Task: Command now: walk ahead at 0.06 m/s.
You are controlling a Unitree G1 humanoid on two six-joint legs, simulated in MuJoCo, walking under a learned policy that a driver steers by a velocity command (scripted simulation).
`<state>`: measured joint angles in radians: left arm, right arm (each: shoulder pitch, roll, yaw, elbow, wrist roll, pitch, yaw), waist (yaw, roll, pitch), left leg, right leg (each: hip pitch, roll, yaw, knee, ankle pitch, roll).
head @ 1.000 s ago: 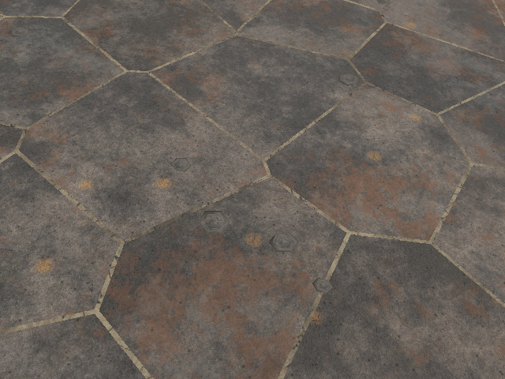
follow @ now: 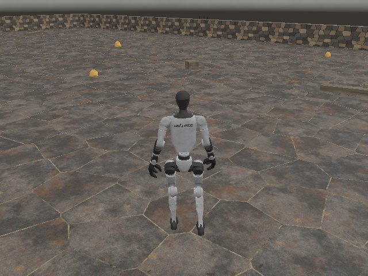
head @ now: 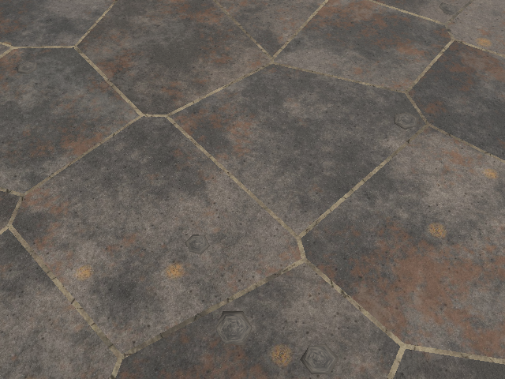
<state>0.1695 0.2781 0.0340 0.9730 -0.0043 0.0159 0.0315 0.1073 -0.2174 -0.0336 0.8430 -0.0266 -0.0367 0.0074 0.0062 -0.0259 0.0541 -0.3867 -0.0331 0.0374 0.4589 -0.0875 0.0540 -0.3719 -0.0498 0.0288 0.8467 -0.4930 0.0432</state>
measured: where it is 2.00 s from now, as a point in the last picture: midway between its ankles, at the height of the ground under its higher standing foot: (271, 234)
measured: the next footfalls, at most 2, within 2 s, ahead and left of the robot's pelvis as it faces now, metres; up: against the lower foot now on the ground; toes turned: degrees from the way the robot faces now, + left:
right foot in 0.08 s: +0.07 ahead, -0.15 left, +0.00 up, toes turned -1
right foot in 1.12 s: +0.53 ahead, -0.14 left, +0.00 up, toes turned -2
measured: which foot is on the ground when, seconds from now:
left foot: down 0.00-1.00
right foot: up 0.00-0.06, down 0.08-0.66, up 0.68-1.00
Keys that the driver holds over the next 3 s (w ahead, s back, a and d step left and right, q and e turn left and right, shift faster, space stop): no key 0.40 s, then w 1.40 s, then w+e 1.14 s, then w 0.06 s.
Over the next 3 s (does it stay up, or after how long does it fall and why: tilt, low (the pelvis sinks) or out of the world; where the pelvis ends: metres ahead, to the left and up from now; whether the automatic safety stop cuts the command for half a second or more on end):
stays up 1.40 -0.14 0.01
